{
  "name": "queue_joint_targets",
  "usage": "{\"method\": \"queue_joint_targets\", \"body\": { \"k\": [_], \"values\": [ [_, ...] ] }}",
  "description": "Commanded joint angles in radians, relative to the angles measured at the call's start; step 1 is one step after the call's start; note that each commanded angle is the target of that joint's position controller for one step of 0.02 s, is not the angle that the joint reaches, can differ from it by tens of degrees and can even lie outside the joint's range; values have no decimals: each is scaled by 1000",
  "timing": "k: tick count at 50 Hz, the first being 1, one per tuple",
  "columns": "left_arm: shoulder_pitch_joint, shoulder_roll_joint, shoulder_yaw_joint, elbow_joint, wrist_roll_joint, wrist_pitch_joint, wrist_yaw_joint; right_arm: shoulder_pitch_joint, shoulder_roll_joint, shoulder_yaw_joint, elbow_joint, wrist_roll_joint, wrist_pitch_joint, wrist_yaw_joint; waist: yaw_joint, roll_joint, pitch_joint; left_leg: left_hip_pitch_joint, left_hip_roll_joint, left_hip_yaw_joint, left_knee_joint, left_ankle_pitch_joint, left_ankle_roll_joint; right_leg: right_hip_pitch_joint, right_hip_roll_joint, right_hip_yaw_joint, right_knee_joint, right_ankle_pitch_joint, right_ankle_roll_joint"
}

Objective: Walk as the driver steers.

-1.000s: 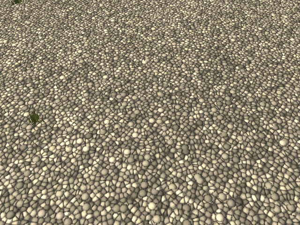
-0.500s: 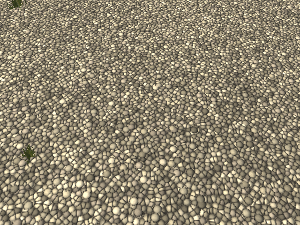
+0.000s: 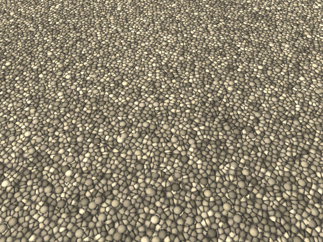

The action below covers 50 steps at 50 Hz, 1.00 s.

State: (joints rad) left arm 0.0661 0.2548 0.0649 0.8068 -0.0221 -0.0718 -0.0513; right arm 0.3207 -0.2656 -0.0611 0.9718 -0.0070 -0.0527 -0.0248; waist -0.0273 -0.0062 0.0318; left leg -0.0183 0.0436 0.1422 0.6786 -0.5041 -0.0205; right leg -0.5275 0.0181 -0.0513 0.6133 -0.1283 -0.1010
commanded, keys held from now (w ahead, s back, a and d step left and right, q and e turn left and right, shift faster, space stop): w+e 0.42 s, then no key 0.58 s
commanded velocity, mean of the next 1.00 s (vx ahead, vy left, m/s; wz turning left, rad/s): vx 0.32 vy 0.00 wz -0.35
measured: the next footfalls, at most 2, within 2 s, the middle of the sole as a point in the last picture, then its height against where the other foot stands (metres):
left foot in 0.46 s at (149, 238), level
right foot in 0.84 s outside the picture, level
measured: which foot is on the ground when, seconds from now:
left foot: up 0.00-0.44, down 0.46-1.00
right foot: down 0.00-0.48, up 0.50-0.82, down 0.84-1.00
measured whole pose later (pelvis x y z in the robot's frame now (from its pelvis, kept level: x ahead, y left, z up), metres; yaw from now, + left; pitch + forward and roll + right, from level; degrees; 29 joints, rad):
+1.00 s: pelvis +0.41 -0.03 +0.02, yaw -20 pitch +0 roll +1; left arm 0.14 0.23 0.04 0.72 0.01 0.02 0.02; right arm 0.19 -0.25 -0.02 0.89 -0.02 -0.03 0.01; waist -0.03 0.01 0.01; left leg -0.20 0.00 0.04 0.50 -0.30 0.00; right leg -0.30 -0.01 0.05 0.53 -0.24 0.01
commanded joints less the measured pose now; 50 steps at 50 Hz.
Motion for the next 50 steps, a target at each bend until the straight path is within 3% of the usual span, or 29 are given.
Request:
{"method": "queue_joint_targets", "body": {
  "k": [1,2,3,4,5,8,10,14,19,21,22,23,24,25,26,27,28,30,32,34,36,39,42,43,44,45,46,48,50],
  "values": [
    [364,222,65,12,-1,-2,13,-9,-102,2,-124,20,-82,25,140,-169,-365,-747,-63,-245,712,-57,31,924,-337,831,-309,-216,-280],
    [314,181,56,6,4,-8,18,-91,-136,-7,-153,48,-104,31,139,-125,-234,-811,-18,-236,691,37,55,822,-308,686,-316,-137,-237],
    [243,162,48,-16,5,-12,19,-122,-132,-7,-157,38,-113,25,102,-16,-165,-769,27,-229,618,120,61,672,-270,576,-325,-33,-212],
    [182,136,41,-35,11,-12,20,-132,-136,-17,-156,15,-109,18,63,17,-115,-700,55,-226,534,164,51,531,-240,495,-342,69,-199],
    [152,118,33,-50,21,-12,23,-121,-137,-23,-161,7,-96,16,30,1,-104,-628,74,-234,493,186,44,447,-216,456,-367,128,-196],
    [165,145,40,-57,11,-14,39,-127,-101,-23,-182,-6,-64,9,7,-23,-68,-595,72,-208,350,237,-3,334,-182,373,-409,215,-203],
    [202,173,48,-53,7,-12,54,-207,-89,-19,-214,-11,-57,6,28,-26,-40,-615,53,-195,207,357,-30,303,-155,333,-418,228,-186],
    [259,173,49,-44,0,2,67,-346,-57,-6,-260,0,-66,19,84,-64,-24,-520,-14,-179,-83,599,-32,262,-96,290,-394,128,-120],
    [311,164,50,-29,-6,17,73,-406,-106,-16,-304,15,-84,39,95,-84,-26,-489,-38,-221,-211,543,-7,399,-151,419,-284,72,-99],
    [295,169,53,-40,-1,24,78,-351,-130,-25,-297,17,-95,42,59,-115,-40,-418,-42,-216,-234,457,21,433,-163,465,-217,124,-86],
    [272,152,47,-50,3,28,78,-261,-152,-36,-273,6,-100,37,11,-117,-77,-306,-47,-191,-281,486,50,436,-120,437,-124,237,-57],
    [257,109,31,-70,13,26,75,-143,-192,-48,-259,-22,-106,33,-42,-87,-196,-85,51,-255,-236,589,108,372,-62,381,79,258,-17],
    [349,60,16,-92,13,20,80,-22,-271,-66,-250,-48,-101,27,-35,108,-354,279,269,-544,-195,779,243,93,65,265,415,-19,62],
    [449,77,8,-90,4,14,79,9,-244,-63,-225,-23,-85,37,-4,351,-438,384,414,-846,-258,821,361,-96,110,239,645,-527,102],
    [426,164,28,-65,-3,20,78,-43,-154,-38,-250,-1,-76,40,-12,206,-328,280,383,-766,-265,779,330,-151,50,284,736,-496,116],
    [331,185,35,-78,0,30,80,-98,-110,-23,-265,-2,-64,40,-19,107,-226,154,331,-595,-258,845,288,-156,20,245,746,-440,129],
    [273,171,35,-93,10,38,82,-140,-90,-11,-260,-8,-57,44,-2,48,-151,25,278,-486,-276,941,269,-138,-5,217,687,-405,136],
    [270,119,30,-99,14,56,81,-176,-71,1,-240,-16,-54,51,45,76,-105,-132,208,-369,-327,978,242,-34,-52,186,534,-354,135],
    [277,66,15,-104,14,66,81,-200,-93,-5,-222,-20,-53,50,65,124,-118,-192,178,-298,-362,1048,256,55,-52,141,376,-289,148],
    [254,56,6,-112,21,68,82,-221,-126,-14,-211,-10,-43,43,69,128,-159,-209,173,-252,-370,1081,257,144,-58,117,233,-185,152],
    [217,64,4,-116,21,71,79,-211,-141,-16,-194,1,-32,37,53,128,-180,-197,171,-232,-376,1017,250,199,-55,103,135,-95,151],
    [158,87,10,-127,22,81,77,-190,-143,-12,-169,7,-16,37,36,117,-152,-198,173,-244,-373,792,234,251,-49,94,15,-52,134],
    [135,102,16,-135,39,82,78,-167,-104,8,-146,15,-8,39,52,85,-106,-256,117,-247,-327,479,148,390,-61,111,-216,111,82],
    [136,146,23,-148,46,81,86,-137,-75,20,-144,-5,-11,40,31,17,-132,-301,72,-217,-273,357,94,476,-153,204,-203,300,49],
    [109,189,30,-157,40,89,93,-41,-62,22,-128,-19,-17,45,-37,-110,-148,-365,-8,-155,-238,163,51,532,-227,265,-164,375,-10],
    [87,119,15,-145,35,90,85,-48,-37,32,-123,-16,-9,39,-30,-154,-167,-266,-10,-130,-257,179,26,422,-207,252,-181,146,-21],
    [54,87,10,-155,33,88,75,-108,-75,26,-127,-13,1,35,-6,-112,-97,-258,-14,-124,-258,225,15,357,-142,218,-184,38,13],
    [60,97,9,-151,40,78,67,-130,-98,20,-122,-11,18,26,9,-77,-54,-272,-10,-130,-247,269,20,331,-104,185,-164,74,46],
    [77,104,13,-138,34,67,67,-113,-101,21,-115,-11,23,23,5,-66,-62,-253,0,-138,-242,313,23,342,-100,179,-140,150,47]
  ]
}}
Keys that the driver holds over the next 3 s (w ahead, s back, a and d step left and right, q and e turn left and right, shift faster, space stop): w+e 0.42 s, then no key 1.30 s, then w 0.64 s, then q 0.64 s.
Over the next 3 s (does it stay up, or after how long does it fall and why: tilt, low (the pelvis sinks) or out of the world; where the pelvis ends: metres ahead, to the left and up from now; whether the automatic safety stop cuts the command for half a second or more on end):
stays up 0.80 -0.17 0.02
